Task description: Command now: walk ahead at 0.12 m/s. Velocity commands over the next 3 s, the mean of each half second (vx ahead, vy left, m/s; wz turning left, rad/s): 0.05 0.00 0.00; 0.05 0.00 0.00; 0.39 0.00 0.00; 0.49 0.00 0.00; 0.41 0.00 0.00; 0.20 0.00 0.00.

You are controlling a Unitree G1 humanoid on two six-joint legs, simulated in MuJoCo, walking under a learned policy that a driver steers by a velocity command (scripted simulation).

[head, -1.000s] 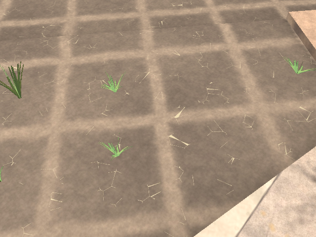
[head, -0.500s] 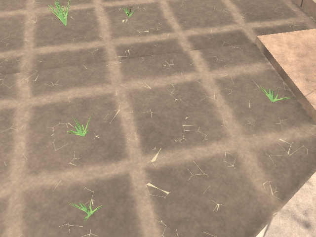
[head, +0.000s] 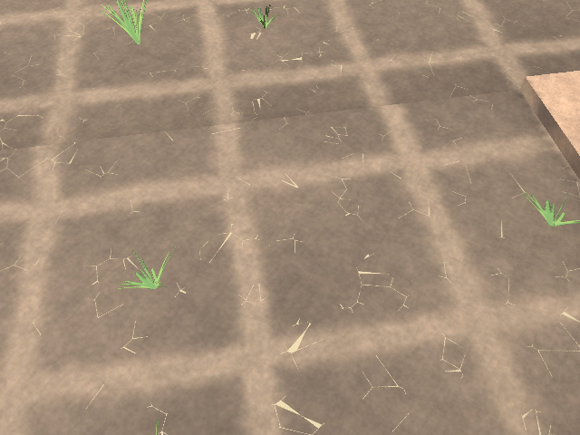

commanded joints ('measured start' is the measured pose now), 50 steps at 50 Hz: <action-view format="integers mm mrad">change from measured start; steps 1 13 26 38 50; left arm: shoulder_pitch -158 -51 -116 -48 108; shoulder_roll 80 106 -19 -38 -13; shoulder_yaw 4 5 -17 -14 2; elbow -79 -92 -45 9 42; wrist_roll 16 43 8 -6 13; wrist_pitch -17 137 103 48 45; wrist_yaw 14 36 18 9 13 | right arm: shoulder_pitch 153 107 220 301 388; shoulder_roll -64 -87 7 14 25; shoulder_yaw -10 20 49 74 45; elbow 33 68 177 271 271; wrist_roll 21 -3 -1 -3 -8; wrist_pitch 10 -6 15 0 12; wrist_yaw -4 -62 -47 -51 -68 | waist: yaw -98 -6 -29 -27 -25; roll -109 37 -21 -13 72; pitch -53 -150 -42 -16 -33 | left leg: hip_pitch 322 182 306 399 189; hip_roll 11 378 91 93 105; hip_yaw -8 -334 6 24 -109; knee -68 -284 -298 -255 -162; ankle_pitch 190 74 -149 -19 -590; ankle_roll -13 355 75 -18 71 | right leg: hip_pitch -294 -447 -285 -212 177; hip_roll -213 -117 -41 -53 -110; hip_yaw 143 243 85 133 89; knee -22 917 232 28 -105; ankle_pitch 1 -79 1 250 33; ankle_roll -89 84 15 -7 -31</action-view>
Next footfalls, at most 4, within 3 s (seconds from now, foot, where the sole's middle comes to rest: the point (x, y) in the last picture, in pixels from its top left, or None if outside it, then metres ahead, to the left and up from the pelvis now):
0.10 left None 0.19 0.09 -0.87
0.36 right None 0.14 -0.11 -0.87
1.36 left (270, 432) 0.48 0.10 -0.87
1.98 right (357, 326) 0.76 -0.12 -0.87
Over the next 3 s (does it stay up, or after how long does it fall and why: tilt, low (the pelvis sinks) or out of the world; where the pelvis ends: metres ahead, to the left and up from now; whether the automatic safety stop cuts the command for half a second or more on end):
stays up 0.96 -0.04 -0.08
